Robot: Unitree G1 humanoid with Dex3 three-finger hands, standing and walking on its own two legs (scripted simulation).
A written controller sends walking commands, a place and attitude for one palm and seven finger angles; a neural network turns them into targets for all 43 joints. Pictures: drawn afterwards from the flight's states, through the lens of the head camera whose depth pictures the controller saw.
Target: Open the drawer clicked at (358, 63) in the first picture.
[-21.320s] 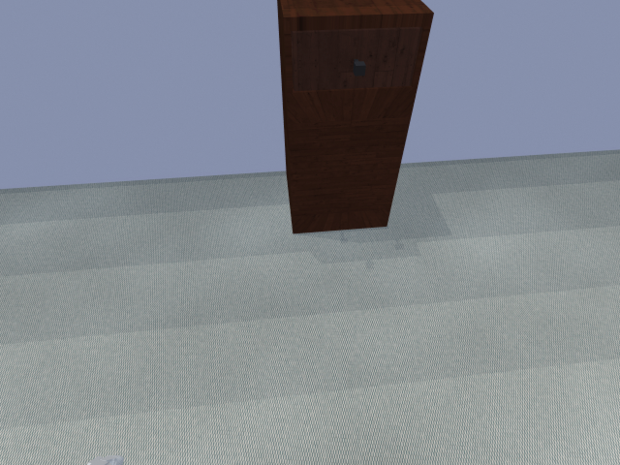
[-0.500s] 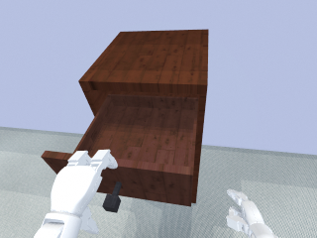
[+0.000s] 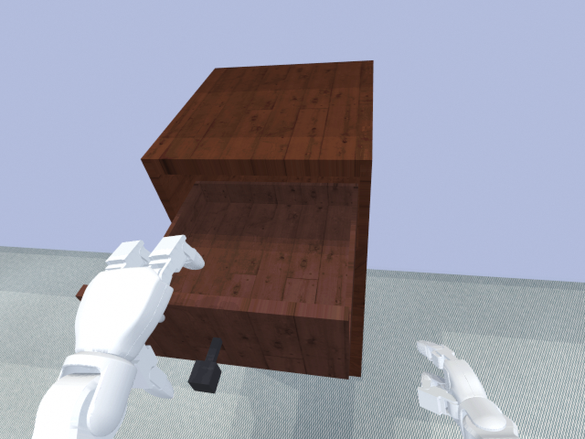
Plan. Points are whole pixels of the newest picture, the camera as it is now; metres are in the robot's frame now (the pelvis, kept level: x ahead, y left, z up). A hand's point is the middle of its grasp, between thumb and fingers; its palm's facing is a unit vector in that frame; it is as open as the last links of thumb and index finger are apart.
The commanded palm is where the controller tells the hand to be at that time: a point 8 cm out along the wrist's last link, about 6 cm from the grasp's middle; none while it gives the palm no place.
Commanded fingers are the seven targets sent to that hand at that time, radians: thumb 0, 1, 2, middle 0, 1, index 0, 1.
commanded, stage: draw the hand back to the body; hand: left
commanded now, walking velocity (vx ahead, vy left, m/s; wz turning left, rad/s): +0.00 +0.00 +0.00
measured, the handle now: (209, 364) +0.21 +0.17 -0.01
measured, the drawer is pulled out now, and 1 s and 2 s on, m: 0.28 0.28 0.28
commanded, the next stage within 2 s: step back with the hand held close in 1.58 s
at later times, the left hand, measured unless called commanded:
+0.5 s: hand (120, 335) +0.18 +0.23 +0.13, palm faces +0.12 -0.12 -0.99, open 13.9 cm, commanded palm +0.14 +0.22 +0.19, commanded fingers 0.00 -0.50 0.30 -0.30 -1.20 -0.30 -1.20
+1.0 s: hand (110, 302) +0.20 +0.23 +0.17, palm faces +0.39 -0.85 -0.36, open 12.0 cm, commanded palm +0.14 +0.27 +0.18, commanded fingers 0.00 0.27 0.63 -0.25 -0.70 -0.25 -0.70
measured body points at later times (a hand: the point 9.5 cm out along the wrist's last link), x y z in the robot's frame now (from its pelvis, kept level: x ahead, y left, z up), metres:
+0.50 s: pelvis +0.00 +0.00 +0.00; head -0.01 -0.04 +0.45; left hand +0.16 +0.23 +0.19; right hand +0.24 -0.20 -0.09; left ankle -0.03 +0.11 -0.74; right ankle +0.02 -0.10 -0.74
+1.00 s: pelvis +0.02 +0.01 +0.00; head +0.02 +0.00 +0.45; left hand +0.17 +0.27 +0.19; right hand +0.22 -0.19 -0.08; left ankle -0.03 +0.11 -0.74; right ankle +0.02 -0.10 -0.74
